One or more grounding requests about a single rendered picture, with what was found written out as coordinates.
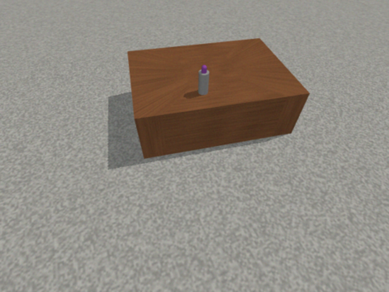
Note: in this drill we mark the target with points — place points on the bottle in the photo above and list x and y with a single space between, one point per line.
203 81

